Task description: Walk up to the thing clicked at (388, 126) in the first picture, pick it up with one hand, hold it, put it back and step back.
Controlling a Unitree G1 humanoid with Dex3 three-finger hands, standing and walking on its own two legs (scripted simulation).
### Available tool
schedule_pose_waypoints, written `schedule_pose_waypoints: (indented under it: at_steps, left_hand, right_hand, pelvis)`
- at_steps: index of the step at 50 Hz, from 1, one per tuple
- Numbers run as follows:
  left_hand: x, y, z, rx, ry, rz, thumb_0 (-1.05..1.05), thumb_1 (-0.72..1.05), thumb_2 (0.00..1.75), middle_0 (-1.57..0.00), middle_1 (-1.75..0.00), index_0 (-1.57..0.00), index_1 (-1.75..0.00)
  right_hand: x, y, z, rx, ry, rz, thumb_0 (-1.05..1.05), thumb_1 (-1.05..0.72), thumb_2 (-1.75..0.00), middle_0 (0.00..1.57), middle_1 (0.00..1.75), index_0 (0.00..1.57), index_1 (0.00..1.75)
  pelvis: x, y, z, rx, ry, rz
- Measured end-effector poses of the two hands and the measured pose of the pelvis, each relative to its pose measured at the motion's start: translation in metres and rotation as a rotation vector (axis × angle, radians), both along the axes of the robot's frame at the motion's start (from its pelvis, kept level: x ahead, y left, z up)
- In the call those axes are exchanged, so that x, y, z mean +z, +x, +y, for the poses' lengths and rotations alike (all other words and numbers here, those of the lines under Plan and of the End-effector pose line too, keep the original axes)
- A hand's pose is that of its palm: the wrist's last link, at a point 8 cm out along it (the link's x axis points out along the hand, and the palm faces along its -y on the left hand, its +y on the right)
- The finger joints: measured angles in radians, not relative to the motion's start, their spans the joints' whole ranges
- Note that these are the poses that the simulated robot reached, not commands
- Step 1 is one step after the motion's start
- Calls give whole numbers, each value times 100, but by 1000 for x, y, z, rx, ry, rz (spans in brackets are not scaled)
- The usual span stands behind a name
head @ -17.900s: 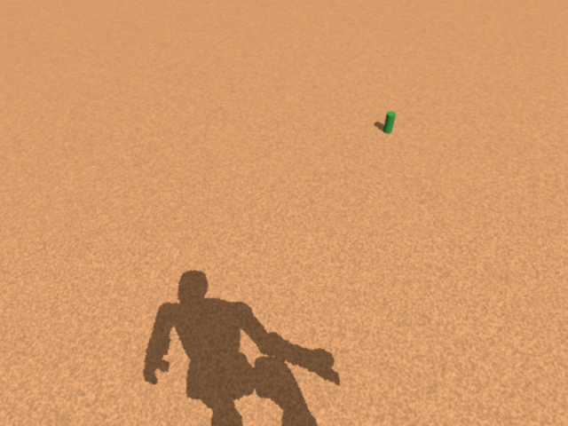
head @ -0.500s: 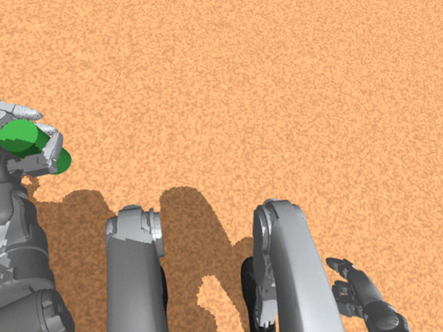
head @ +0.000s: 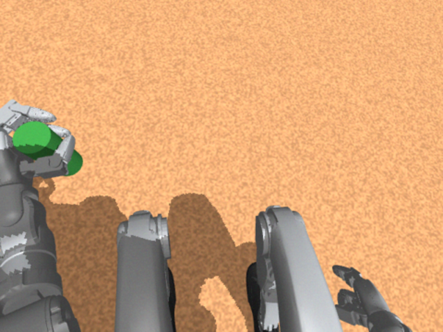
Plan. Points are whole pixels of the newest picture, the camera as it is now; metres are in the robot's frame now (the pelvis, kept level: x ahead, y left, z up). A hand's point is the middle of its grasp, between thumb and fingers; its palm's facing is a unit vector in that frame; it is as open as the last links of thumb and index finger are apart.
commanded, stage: lift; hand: left
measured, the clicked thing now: (52, 151) +0.42 +0.30 -0.04
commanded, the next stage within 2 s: none
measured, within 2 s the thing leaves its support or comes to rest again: neither
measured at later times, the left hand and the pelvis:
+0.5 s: hand out of the picture +0.40 +0.27 +0.15, palm faces +0.30 -0.95 -0.03, open 7.1 cm; pelvis +0.02 +0.00 +0.12, yaw +3 degrees
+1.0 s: hand out of the picture +0.39 +0.24 +0.29, palm faces +0.30 -0.95 -0.03, open 7.1 cm; pelvis +0.05 +0.01 +0.26, yaw +6 degrees
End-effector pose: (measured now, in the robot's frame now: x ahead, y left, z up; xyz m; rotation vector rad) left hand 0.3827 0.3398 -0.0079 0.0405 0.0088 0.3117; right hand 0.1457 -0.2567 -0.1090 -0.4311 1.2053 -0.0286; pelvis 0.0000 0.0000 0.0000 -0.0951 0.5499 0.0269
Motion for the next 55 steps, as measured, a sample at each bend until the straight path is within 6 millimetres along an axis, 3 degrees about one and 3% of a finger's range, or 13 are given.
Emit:
schedule_pose_waypoints:
  at_steps: [10,18,37,46,55]
  left_hand:
    - [49,-14,-6,-4,-6,1,0,-9,116,-87,-115,-89,-118]
    - [102,-21,-14,-6,-7,-6,1,-9,116,-87,-114,-89,-118]
    - [249,-30,-37,11,-12,16,1,-9,116,-88,-114,-89,-117]
    - [288,-31,-47,-9,-21,32,1,-9,116,-88,-113,-90,-117]
    - [319,-34,-53,-4,-14,24,0,-8,115,-88,-113,-90,-116]
  right_hand:
    - [39,17,8,-24,28,-79,0,-89,-89,21,30,21,30]
    - [80,33,14,-36,46,-133,0,-89,-89,21,30,21,30]
    - [210,70,31,-64,91,-245,0,-89,-89,20,30,21,30]
    - [257,77,33,-49,91,-280,0,-89,-89,20,30,21,30]
    - [284,74,38,-40,109,-269,0,-89,-89,20,30,21,30]
  pelvis:
    - [38,2,1,11,5,10]
    - [78,7,1,26,9,4]
    - [201,38,6,62,29,-104]
    - [242,48,9,75,41,-174]
    - [271,56,9,83,55,-225]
